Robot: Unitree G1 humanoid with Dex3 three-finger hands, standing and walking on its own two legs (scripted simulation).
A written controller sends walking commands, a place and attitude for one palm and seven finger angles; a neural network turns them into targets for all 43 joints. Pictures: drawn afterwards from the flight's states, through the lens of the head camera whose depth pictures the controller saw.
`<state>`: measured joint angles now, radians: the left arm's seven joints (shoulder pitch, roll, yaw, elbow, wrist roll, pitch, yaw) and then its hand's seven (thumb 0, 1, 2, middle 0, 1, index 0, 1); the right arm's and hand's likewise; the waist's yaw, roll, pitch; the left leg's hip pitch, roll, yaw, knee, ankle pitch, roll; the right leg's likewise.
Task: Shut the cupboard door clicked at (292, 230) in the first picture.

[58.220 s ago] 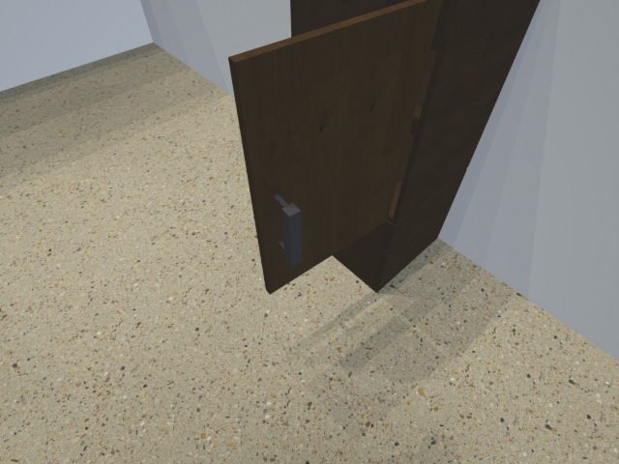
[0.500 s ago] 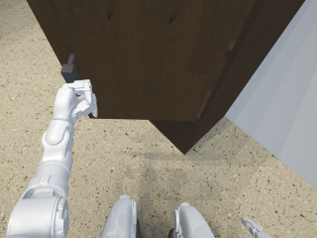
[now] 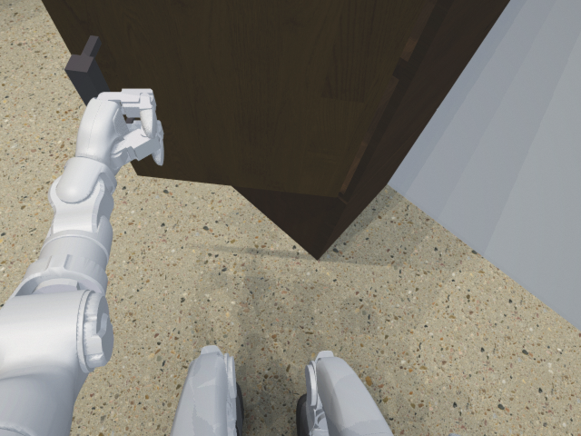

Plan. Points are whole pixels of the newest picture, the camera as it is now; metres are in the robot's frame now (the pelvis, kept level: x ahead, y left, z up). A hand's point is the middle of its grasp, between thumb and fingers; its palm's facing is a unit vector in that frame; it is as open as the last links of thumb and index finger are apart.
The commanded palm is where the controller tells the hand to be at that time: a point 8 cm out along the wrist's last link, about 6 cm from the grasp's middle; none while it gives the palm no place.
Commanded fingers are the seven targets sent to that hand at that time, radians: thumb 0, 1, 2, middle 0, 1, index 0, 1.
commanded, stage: push the door shut along its arc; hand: left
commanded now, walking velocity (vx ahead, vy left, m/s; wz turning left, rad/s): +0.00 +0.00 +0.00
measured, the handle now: (110, 99) +0.57 +0.23 +0.05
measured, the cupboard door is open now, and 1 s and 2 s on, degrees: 38 25 21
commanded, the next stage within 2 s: pull the fist back off the door in 0.94 s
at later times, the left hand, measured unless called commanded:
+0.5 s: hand (175, 103) +0.55 +0.13 +0.06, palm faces -0.31 -0.95 -0.03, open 3.1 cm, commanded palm +0.56 +0.16 +0.05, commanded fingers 0.00 0.90 0.90 -1.30 -1.50 -1.30 -1.50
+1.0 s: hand (196, 81) +0.59 +0.11 +0.06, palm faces -0.37 -0.93 -0.04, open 3.3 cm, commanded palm +0.62 +0.09 +0.05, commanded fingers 0.00 0.90 0.90 -1.30 -1.50 -1.30 -1.50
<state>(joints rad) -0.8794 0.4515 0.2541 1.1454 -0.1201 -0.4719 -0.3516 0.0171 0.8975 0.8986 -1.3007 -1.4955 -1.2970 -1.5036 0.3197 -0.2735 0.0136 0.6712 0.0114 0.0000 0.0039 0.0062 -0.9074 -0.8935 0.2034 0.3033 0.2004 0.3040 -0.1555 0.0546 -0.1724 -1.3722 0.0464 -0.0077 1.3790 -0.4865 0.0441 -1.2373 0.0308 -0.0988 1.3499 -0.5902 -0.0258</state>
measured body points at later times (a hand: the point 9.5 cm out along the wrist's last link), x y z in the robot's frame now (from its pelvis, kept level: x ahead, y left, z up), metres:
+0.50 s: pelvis +0.00 +0.00 -0.02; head +0.17 +0.03 +0.39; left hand +0.56 +0.19 +0.06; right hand +0.00 -0.27 -0.12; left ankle +0.07 +0.09 -0.59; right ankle +0.02 -0.11 -0.59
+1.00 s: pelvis +0.00 +0.00 -0.04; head +0.20 +0.04 +0.36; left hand +0.61 +0.16 +0.06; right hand -0.03 -0.27 -0.12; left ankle +0.07 +0.09 -0.59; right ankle +0.02 -0.11 -0.59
